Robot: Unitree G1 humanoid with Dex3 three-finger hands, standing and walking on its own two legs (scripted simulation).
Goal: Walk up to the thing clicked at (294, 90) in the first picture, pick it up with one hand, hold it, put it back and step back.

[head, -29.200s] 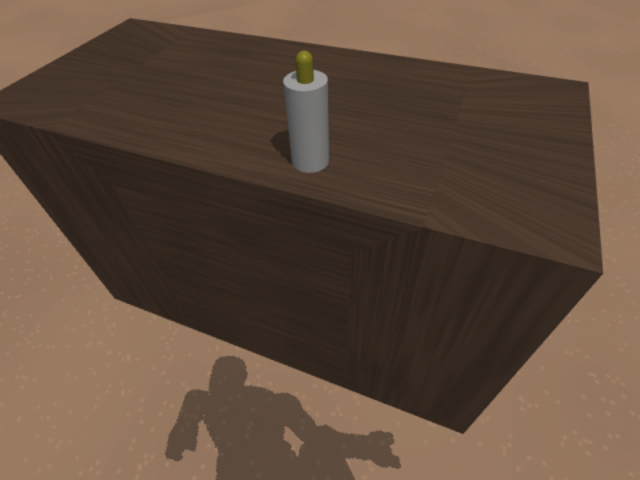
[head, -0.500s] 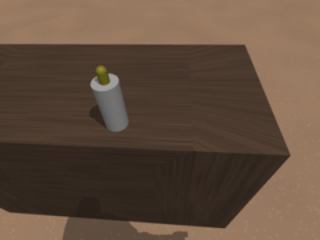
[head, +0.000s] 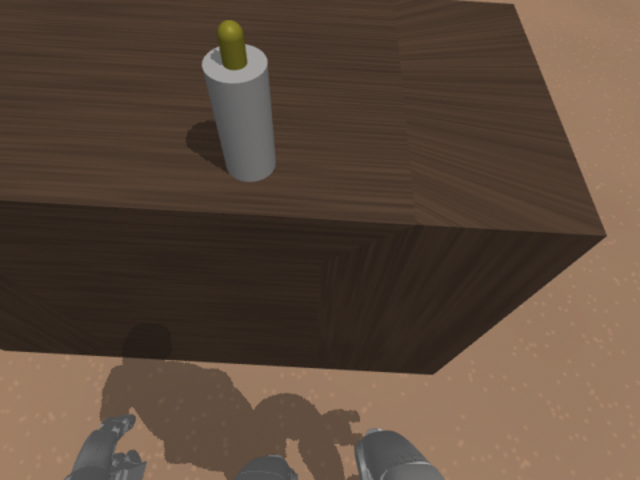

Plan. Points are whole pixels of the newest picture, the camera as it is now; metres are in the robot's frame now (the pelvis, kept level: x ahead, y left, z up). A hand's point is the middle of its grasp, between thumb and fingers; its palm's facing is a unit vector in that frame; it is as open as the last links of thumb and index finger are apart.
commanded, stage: step back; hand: left
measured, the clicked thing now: (241, 105) +0.51 +0.14 +0.14
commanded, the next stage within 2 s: none
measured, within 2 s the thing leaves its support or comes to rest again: neither
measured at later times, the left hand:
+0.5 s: hand out of the picture +0.03 +0.24 -0.13, palm faces -0.03 -0.91 -0.42, open 7.4 cm
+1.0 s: hand out of the picture -0.17 +0.24 -0.16, palm faces -0.05 -0.91 -0.40, open 7.4 cm
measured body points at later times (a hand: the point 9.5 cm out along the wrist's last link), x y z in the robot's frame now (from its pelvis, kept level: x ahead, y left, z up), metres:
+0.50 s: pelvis -0.10 -0.02 +0.00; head -0.04 -0.04 +0.44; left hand +0.03 +0.29 -0.10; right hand -0.01 -0.34 -0.13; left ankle -0.13 +0.12 -0.67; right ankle -0.07 -0.13 -0.73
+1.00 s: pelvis -0.25 -0.03 -0.01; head -0.20 -0.05 +0.43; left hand -0.17 +0.28 -0.13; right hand -0.12 -0.36 -0.13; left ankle -0.15 +0.11 -0.72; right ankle -0.28 -0.15 -0.73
